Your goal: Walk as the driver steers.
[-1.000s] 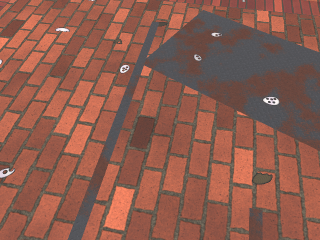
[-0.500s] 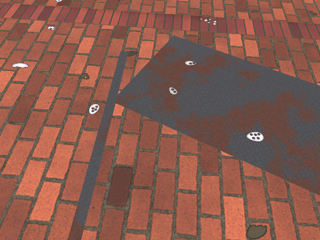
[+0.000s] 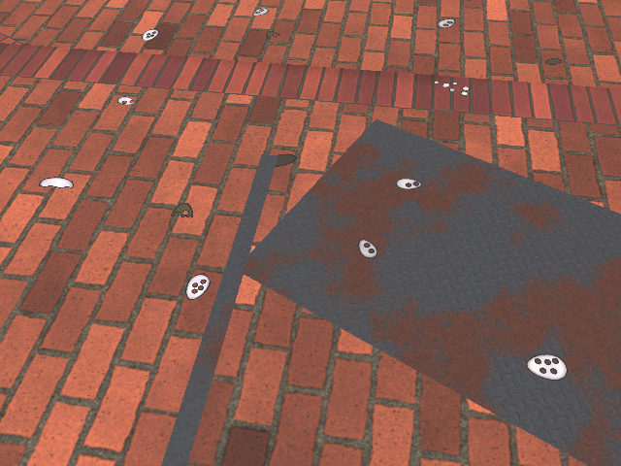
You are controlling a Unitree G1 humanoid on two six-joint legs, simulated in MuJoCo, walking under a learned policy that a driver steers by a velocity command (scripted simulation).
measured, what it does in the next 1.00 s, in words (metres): walks ahead: left foot, then right foot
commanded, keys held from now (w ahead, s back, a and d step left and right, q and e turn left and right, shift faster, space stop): w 0.10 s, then no key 0.90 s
